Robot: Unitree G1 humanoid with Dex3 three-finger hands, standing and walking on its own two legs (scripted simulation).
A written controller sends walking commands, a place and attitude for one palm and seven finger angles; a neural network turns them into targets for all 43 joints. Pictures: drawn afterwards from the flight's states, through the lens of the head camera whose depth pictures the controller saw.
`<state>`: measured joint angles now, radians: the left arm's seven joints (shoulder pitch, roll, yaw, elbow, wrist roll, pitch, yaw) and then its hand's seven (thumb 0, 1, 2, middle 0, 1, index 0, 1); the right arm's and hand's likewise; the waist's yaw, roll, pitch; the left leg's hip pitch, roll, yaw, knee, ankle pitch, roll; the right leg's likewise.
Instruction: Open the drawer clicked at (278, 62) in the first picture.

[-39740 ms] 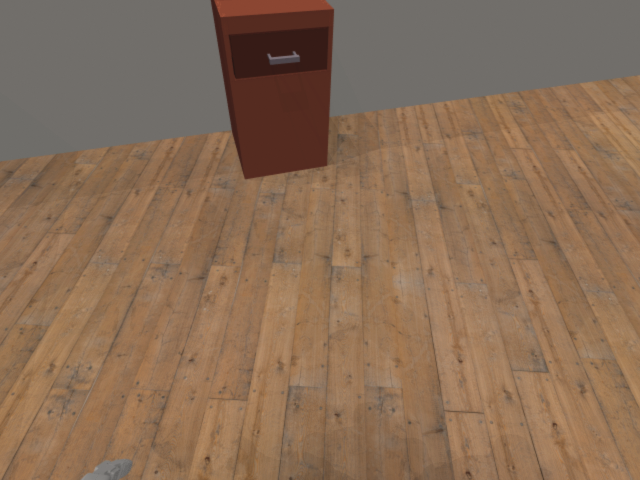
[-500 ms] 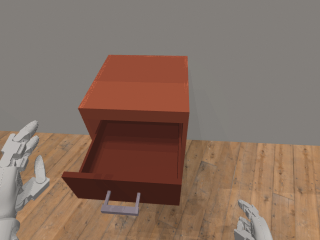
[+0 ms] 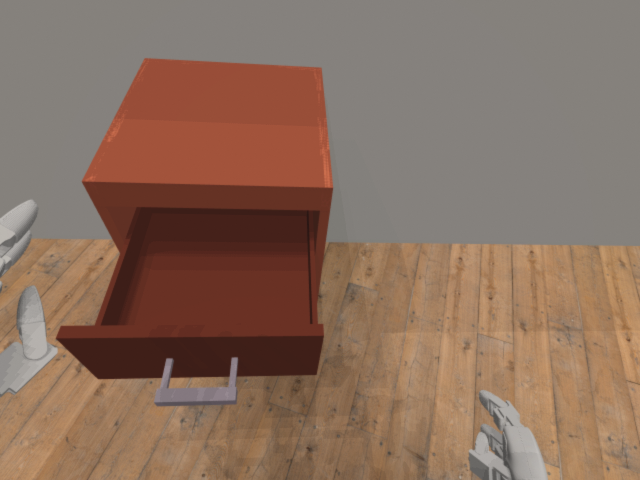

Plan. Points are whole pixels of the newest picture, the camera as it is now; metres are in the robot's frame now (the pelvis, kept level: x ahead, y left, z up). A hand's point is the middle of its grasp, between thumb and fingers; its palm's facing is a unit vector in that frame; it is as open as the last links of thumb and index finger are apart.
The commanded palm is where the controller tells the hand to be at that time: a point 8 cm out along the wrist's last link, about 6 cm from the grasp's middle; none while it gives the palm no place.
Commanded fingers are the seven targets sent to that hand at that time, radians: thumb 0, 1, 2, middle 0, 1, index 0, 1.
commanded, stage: step back with the hand held close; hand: left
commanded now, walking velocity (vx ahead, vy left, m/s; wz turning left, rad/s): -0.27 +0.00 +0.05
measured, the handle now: (199, 381) +0.29 +0.19 -0.16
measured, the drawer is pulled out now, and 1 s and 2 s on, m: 0.26 0.26 0.26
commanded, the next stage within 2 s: stop stepping back and stand still in 1.20 s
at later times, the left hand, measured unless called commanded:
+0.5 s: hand (32, 445) +0.13 +0.21 +0.17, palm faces +0.31 -0.84 -0.46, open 7.4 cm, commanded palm +0.06 +0.26 +0.19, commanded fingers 0.00 0.90 0.90 -0.20 -0.30 -0.20 -0.30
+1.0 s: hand out of the picture +0.07 +0.24 +0.18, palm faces +0.41 -0.81 -0.43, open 7.4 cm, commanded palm +0.01 +0.27 +0.19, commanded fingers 0.00 0.90 0.90 -0.20 -0.30 -0.20 -0.30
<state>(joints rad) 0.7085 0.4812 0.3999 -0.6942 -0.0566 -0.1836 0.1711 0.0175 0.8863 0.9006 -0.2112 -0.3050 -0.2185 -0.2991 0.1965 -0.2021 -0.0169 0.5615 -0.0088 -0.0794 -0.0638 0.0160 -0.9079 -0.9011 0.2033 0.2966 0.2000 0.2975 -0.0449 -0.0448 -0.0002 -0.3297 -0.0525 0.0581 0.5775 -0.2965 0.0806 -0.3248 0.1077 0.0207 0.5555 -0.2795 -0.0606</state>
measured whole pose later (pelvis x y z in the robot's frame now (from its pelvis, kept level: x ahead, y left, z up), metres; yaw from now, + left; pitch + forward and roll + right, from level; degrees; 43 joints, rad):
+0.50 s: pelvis -0.07 -0.02 +0.00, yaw +0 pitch +1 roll +0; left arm 0.62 0.45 0.36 -0.60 -0.03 -0.24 0.18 0.02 0.89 0.90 -0.21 -0.30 -0.22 -0.30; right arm 0.24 -0.23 -0.02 0.61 0.00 -0.04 -0.05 0.02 -0.91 -0.90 0.20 0.30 0.20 0.30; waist -0.04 -0.06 0.01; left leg -0.29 0.01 -0.02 0.54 -0.25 0.00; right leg -0.38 0.07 -0.06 0.48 -0.13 -0.04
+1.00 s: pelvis -0.12 -0.01 -0.01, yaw +0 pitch +3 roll -1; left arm 0.62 0.42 0.41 -0.63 -0.05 -0.24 0.19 0.02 0.89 0.90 -0.21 -0.30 -0.21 -0.30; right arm 0.20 -0.14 0.00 0.66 -0.03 -0.12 -0.04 0.02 -0.91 -0.90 0.21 0.30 0.20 0.30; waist 0.00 -0.04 -0.04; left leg -0.47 0.02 -0.01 0.65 -0.24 0.00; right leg -0.37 0.06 0.00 0.65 -0.34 0.00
